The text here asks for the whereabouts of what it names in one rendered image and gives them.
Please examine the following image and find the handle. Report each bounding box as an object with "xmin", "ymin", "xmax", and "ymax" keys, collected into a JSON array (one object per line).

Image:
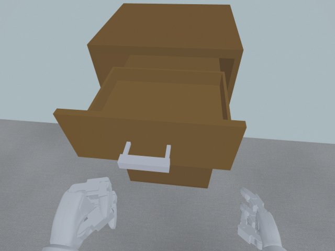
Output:
[{"xmin": 117, "ymin": 142, "xmax": 171, "ymax": 173}]

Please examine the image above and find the cabinet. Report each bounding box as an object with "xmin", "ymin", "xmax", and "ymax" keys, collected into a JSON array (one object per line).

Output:
[{"xmin": 87, "ymin": 3, "xmax": 243, "ymax": 188}]

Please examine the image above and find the robot right hand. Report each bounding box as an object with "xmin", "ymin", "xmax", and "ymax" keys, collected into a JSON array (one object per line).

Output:
[{"xmin": 238, "ymin": 187, "xmax": 282, "ymax": 251}]

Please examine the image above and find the robot left hand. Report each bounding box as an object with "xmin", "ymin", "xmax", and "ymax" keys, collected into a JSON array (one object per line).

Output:
[{"xmin": 50, "ymin": 177, "xmax": 117, "ymax": 250}]

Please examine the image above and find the drawer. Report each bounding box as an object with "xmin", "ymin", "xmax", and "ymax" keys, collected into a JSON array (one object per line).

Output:
[{"xmin": 53, "ymin": 67, "xmax": 247, "ymax": 170}]

